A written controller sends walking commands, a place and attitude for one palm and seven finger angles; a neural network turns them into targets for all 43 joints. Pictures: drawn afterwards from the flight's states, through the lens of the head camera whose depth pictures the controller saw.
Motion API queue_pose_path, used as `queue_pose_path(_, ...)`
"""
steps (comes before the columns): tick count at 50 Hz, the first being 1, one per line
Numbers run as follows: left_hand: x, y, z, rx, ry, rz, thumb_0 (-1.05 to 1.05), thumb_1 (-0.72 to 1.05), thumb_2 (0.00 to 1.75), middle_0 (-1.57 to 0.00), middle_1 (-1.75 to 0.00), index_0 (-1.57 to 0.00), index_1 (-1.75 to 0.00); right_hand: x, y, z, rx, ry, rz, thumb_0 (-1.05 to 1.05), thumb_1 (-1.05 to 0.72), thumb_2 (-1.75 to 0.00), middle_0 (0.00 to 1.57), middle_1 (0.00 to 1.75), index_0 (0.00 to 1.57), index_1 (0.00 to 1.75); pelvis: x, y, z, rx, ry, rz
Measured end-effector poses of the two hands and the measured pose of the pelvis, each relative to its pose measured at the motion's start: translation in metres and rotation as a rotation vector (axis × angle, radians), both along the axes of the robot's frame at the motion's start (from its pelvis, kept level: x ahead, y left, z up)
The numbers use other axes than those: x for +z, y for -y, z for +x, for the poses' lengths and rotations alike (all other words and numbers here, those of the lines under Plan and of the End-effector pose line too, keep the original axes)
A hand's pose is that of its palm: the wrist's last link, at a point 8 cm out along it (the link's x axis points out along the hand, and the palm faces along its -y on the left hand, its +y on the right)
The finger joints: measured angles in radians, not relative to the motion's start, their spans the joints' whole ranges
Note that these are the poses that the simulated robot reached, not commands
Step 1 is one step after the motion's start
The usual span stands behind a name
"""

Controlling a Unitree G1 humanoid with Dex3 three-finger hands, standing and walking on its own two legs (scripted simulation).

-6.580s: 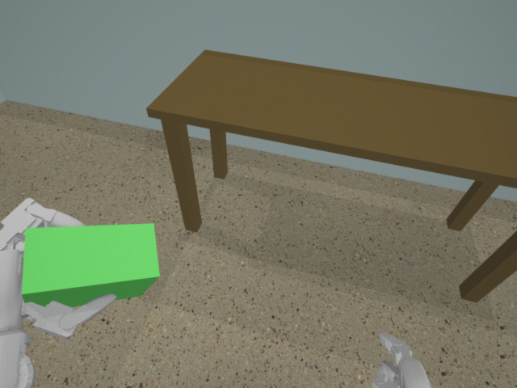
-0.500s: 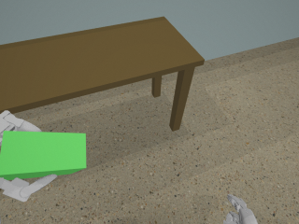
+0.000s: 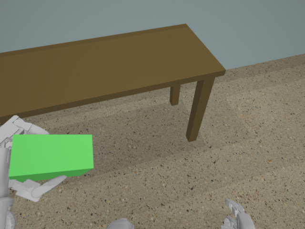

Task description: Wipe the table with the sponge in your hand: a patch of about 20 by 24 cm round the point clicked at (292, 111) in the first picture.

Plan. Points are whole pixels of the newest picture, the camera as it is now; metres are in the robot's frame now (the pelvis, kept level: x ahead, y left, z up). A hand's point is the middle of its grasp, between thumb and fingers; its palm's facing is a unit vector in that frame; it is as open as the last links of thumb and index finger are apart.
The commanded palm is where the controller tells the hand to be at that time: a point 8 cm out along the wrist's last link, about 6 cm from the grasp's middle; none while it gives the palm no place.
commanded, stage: take the last steps up to it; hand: left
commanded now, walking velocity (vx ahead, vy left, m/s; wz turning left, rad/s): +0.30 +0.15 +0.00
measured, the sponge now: (64, 157) +0.23 +0.19 +0.14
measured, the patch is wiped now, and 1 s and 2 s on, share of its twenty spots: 0.00 0.00 0.00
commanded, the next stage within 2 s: come to a stop and stand still in 0.72 s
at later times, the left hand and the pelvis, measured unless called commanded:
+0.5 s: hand (43, 114) +0.32 +0.26 +0.16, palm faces +0.34 -0.80 -0.50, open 10.8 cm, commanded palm +0.26 +0.32 +0.18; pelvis +0.10 +0.04 -0.01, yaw -1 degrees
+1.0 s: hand (26, 83) +0.40 +0.33 +0.18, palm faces +0.32 -0.83 -0.46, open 10.8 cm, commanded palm +0.35 +0.38 +0.18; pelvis +0.18 +0.11 +0.00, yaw -2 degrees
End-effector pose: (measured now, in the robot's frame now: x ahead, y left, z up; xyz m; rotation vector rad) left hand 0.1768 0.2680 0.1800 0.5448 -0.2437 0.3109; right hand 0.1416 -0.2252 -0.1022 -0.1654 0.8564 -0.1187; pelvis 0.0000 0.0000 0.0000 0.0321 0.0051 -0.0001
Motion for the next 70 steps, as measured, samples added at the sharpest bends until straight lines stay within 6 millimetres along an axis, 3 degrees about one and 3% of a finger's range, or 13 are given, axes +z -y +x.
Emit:
queue_pose_path(6,0.002,-0.024,0.019,0.016,0.01,0.011,-0.01,-0.54,1.01,-0.63,-1.39,-0.65,-1.37,0.01,-0.001,0.027,-0.003,0.018,-0.081,0.02,-0.9,-0.9,0.2,0.3,0.21,0.3,-0.002,-0.021,0.025,-0.006,-0.002,0.007)
queue_pose_path(12,-0.005,-0.05,0.058,0.017,0.065,0.006,-0.01,-0.54,1.01,-0.63,-1.39,-0.65,-1.37,0.009,-0.02,0.059,-0.054,0.083,-0.071,0.02,-0.9,-0.9,0.2,0.3,0.2,0.3,-0.013,-0.038,0.047,-0.021,0.011,0.001)
queue_pose_path(18,0.001,-0.037,0.084,-0.024,0.027,0.021,-0.01,-0.54,1.01,-0.63,-1.39,-0.65,-1.37,0.004,-0.045,0.08,-0.039,0.105,0.021,0.02,-0.9,-0.9,0.2,0.3,0.2,0.3,-0.01,-0.037,0.07,-0.031,-0.003,-0.015)
queue_pose_path(21,0.003,-0.027,0.091,-0.044,0.032,0.068,-0.01,-0.55,1.01,-0.63,-1.39,-0.65,-1.37,-0.012,-0.047,0.09,-0.022,0.081,0.042,0.01,-0.9,-0.9,0.2,0.3,0.21,0.3,-0.018,-0.034,0.084,-0.018,-0.001,-0.02)
queue_pose_path(24,0.001,-0.032,0.102,-0.031,0.02,0.048,-0.01,-0.55,1.01,-0.63,-1.39,-0.65,-1.37,-0.02,-0.045,0.096,-0.01,0.007,0.039,0.02,-0.9,-0.9,0.2,0.3,0.21,0.3,-0.015,-0.037,0.095,-0.01,0.002,-0.013)
queue_pose_path(30,-0.005,-0.057,0.123,0.024,-0.044,0.028,-0.01,-0.55,1.01,-0.63,-1.39,-0.65,-1.37,-0.006,-0.039,0.114,-0.011,-0.053,-0.022,0.02,-0.9,-0.9,0.2,0.3,0.21,0.3,-0.001,-0.05,0.12,-0.004,-0.016,0.005)
queue_pose_path(35,-0.009,-0.076,0.145,-0.004,-0.016,0.005,-0.01,-0.55,1.01,-0.63,-1.39,-0.65,-1.37,0.009,-0.043,0.14,-0.014,-0.02,-0.108,0.02,-0.9,-0.9,0.2,0.3,0.2,0.3,-0.004,-0.074,0.142,-0.009,-0.013,0.002)
queue_pose_path(39,-0.009,-0.097,0.169,-0.053,0.08,0.022,-0.01,-0.55,1.01,-0.63,-1.39,-0.65,-1.37,0.013,-0.06,0.166,-0.061,0.055,-0.139,0.02,-0.9,-0.9,0.2,0.3,0.2,0.3,-0.017,-0.095,0.156,-0.023,0.005,-0.003)
queue_pose_path(44,0.003,-0.114,0.189,-0.059,0.099,0.034,-0.01,-0.55,1.01,-0.63,-1.39,-0.65,-1.37,0.021,-0.099,0.186,-0.055,0.114,-0.056,0.02,-0.9,-0.9,0.2,0.3,0.2,0.3,-0.011,-0.106,0.166,-0.033,-0.005,-0.031)
queue_pose_path(49,0.013,-0.109,0.189,-0.08,0.071,0.013,-0.01,-0.55,1.01,-0.63,-1.39,-0.65,-1.37,0.021,-0.129,0.191,-0.007,0.114,0.013,0.01,-0.9,-0.9,0.2,0.3,0.2,0.3,-0.004,-0.11,0.175,-0.039,-0.012,-0.042)
queue_pose_path(54,0.009,-0.103,0.185,-0.042,0.009,0.015,-0.01,-0.55,1.01,-0.63,-1.39,-0.65,-1.37,0.011,-0.135,0.188,0.025,0.092,0.055,0.01,-0.9,-0.9,0.2,0.3,0.21,0.3,-0.005,-0.102,0.177,-0.044,0.004,-0.029)
queue_pose_path(61,-0.003,-0.085,0.177,0.003,-0.022,-0.031,-0.01,-0.55,1.01,-0.63,-1.39,-0.65,-1.37,0.001,-0.101,0.176,0.005,0.081,0.04,0.02,-0.9,-0.9,0.21,0.3,0.21,0.3,-0.008,-0.086,0.168,-0.046,0.024,-0.027)
queue_pose_path(70,-0.002,-0.081,0.151,-0.032,0.005,-0.044,-0.01,-0.55,1.01,-0.63,-1.39,-0.65,-1.37,0.023,-0.058,0.143,-0.064,0.076,-0.096,0.02,-0.9,-0.9,0.2,0.3,0.2,0.3,-0.003,-0.084,0.143,-0.035,0.019,0.0)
